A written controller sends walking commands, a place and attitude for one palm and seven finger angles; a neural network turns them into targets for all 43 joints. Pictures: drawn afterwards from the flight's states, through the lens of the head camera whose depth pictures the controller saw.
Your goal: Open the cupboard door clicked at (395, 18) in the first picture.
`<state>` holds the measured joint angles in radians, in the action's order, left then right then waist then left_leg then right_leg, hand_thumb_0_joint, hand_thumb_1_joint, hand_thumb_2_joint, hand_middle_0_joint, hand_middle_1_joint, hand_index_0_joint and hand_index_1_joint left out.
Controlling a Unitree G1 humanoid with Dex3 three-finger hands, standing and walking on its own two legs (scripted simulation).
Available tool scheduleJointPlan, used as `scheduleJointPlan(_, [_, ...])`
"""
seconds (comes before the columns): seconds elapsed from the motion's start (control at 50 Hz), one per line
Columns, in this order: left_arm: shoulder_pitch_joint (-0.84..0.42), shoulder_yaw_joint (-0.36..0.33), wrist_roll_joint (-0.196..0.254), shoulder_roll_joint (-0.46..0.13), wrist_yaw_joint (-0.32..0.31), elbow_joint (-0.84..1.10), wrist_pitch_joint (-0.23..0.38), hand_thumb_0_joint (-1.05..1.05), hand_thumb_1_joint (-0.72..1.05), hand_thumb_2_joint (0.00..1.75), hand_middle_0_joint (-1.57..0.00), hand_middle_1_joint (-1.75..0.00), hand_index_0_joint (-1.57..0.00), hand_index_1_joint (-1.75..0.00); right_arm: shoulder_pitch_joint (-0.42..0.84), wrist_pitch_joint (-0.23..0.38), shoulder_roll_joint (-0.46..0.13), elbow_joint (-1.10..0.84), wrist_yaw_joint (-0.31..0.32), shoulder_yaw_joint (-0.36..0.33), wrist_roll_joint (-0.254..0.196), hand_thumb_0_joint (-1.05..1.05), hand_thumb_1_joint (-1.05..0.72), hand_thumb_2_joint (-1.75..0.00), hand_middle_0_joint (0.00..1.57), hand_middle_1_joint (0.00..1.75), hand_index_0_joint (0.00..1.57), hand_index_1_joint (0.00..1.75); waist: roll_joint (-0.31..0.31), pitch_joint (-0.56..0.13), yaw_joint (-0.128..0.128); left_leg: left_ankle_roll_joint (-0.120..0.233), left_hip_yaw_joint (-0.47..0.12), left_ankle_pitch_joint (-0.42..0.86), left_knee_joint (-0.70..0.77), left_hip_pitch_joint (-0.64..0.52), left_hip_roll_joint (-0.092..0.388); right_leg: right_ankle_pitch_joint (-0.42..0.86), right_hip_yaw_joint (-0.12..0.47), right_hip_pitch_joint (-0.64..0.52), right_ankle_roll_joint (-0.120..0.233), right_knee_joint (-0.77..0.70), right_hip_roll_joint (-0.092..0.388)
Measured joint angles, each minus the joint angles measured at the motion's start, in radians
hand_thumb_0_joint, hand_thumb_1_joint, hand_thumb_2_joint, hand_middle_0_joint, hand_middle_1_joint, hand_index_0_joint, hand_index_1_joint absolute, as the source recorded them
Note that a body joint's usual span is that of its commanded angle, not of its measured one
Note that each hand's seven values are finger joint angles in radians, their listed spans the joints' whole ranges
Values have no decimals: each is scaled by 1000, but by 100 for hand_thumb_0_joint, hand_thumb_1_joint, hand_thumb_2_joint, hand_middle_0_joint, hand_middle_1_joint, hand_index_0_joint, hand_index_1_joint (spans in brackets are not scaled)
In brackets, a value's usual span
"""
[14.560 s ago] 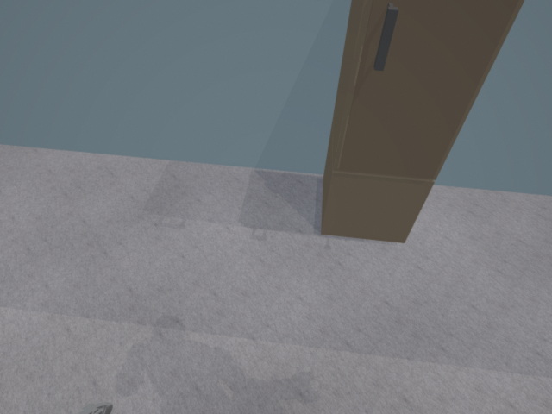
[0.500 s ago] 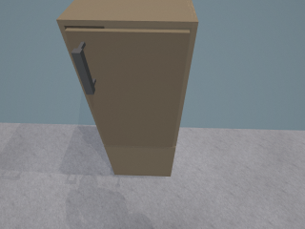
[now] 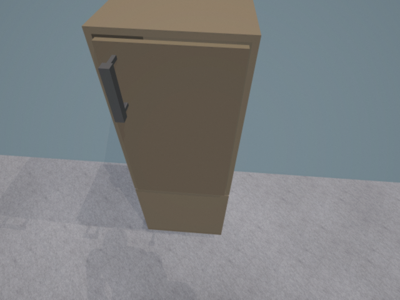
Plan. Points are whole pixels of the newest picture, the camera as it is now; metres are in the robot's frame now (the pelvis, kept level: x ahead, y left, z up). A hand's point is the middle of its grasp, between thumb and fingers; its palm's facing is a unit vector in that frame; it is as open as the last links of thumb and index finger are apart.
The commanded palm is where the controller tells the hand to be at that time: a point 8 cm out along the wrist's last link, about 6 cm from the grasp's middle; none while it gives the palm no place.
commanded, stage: look again from close up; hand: left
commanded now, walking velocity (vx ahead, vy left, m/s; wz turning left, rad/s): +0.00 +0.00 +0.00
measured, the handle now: (117, 89) +0.54 +0.24 +0.14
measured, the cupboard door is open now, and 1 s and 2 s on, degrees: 0 0 0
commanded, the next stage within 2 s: raise the hand with hooked fingers in 0.58 s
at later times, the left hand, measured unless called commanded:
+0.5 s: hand out of the picture +0.02 +0.23 -0.17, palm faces +0.03 -0.98 -0.20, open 7.4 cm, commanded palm none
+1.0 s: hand (66, 266) +0.17 +0.25 +0.02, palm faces +0.02 -1.00 -0.01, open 8.0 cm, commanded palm +0.10 +0.32 -0.03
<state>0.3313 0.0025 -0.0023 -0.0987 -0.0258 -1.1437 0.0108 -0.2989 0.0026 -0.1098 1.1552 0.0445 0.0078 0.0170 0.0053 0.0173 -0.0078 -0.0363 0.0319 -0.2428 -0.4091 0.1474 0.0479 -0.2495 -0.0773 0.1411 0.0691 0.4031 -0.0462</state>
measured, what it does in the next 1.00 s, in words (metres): shifts its weight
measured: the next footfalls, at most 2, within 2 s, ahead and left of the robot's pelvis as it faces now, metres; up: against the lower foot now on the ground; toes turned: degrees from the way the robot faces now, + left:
none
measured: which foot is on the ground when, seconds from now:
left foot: down 0.00-1.00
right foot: down 0.00-1.00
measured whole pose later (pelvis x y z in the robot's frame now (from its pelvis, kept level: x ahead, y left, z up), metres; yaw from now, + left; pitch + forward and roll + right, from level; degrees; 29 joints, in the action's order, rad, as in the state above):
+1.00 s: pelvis -0.06 +0.08 -0.05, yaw +1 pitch +4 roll +0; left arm 0.28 -0.13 0.24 -0.20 0.21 -0.16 0.46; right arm -0.23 0.27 -0.25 0.63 0.01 0.00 -0.01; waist 0.01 -0.10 0.04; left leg 0.07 0.08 -0.36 -0.85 0.57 -0.05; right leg -0.36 -0.01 0.57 0.00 0.85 0.02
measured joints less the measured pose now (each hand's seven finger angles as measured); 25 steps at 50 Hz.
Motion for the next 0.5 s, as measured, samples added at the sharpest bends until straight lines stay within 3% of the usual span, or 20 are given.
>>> scheduleJointPlan(0.12, [11, 12, -8, -3, 3, 37, 14, 1, 91, 90, -20, -30, -20, -30, -10, -1, -27, -67, -9, -10, 9, 1, -91, -90, 20, 30, 20, 30, -24, 9, 13, 5, -13, -26, -67, 49, 4, -13, -12, 29, -1, 33, -2])
scheduleJointPlan(0.2, [17, 2, -10, -19, -7, 57, 18, 1, 91, 90, -20, -30, -20, -30, -20, 0, -63, -95, -6, -23, 7, 1, -91, -90, 20, 30, 19, 30, -48, -22, 19, 19, -16, -54, -108, 59, -2, -31, -15, 30, -11, 58, 5])
scheduleJointPlan(0.36, [-14, -7, -4, -75, -16, 95, 8, 1, 91, 90, -20, -30, -20, -30, 12, 2, -70, -110, -11, -15, 5, 1, -91, -90, 20, 30, 19, 30, -15, -45, 13, 41, 12, -55, -98, 18, -26, -36, 12, 9, -38, 76, 31])
scheduleJointPlan(0.5, [-39, 3, -4, -76, -11, 116, -3, 1, 91, 90, -20, -30, -20, -30, 33, 5, -64, -110, -18, -3, 5, 1, -92, -90, 20, 30, 19, 30, -6, -33, 10, 67, 32, -31, -78, 18, -45, -4, 31, 13, -65, 53, 49])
